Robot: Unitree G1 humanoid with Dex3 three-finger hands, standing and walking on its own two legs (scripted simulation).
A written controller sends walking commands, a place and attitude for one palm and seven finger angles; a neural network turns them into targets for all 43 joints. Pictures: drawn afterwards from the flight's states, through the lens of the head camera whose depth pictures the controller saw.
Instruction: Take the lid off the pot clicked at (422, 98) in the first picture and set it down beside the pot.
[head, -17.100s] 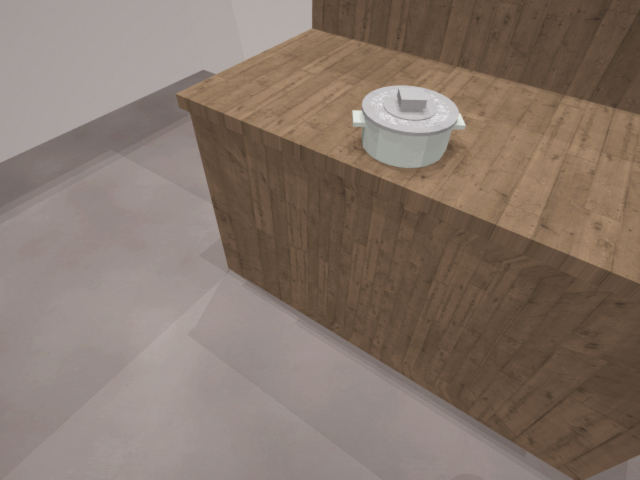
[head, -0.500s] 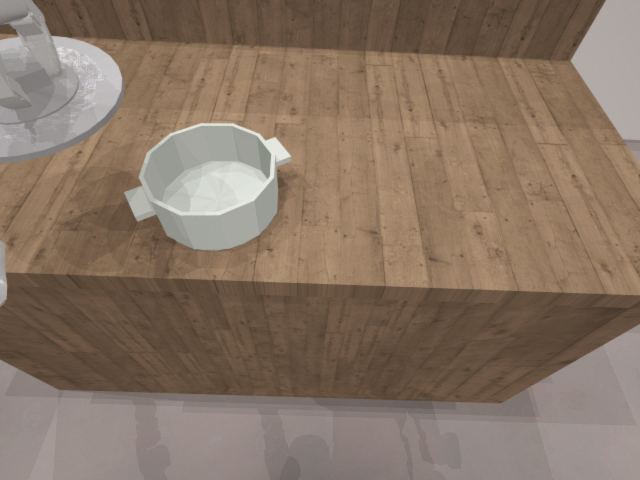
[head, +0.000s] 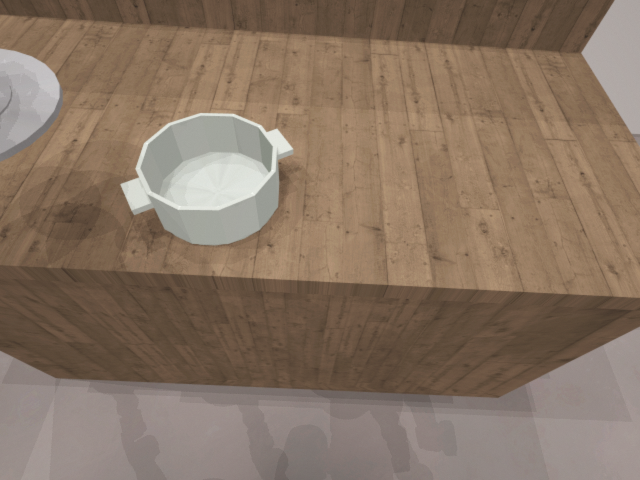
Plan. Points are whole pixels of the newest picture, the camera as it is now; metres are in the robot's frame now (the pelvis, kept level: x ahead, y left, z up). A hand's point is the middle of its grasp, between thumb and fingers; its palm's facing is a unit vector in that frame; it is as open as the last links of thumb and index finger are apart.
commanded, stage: move the lid sideways beside the pot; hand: left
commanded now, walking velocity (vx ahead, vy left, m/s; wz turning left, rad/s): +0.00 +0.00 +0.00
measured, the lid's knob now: out of the picture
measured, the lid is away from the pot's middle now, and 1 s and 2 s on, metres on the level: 0.24 0.23 0.22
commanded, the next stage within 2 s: lower the lid onto the table in 0.42 s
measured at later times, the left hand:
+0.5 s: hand out of the picture +0.49 +0.33 +0.24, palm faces -0.30 -0.16 -0.94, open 7.9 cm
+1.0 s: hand out of the picture +0.48 +0.34 +0.21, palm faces -0.36 -0.25 -0.90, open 7.9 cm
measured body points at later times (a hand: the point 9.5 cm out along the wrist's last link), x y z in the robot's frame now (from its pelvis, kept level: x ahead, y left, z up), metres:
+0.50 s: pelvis +0.01 +0.01 +0.00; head +0.09 +0.01 +0.44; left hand +0.50 +0.34 +0.29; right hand +0.00 -0.27 -0.12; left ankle +0.01 +0.09 -0.74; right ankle -0.03 -0.14 -0.74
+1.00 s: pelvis +0.01 +0.00 +0.00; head +0.09 +0.01 +0.44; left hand +0.50 +0.35 +0.26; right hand -0.01 -0.29 -0.12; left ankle +0.01 +0.09 -0.74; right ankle -0.03 -0.14 -0.74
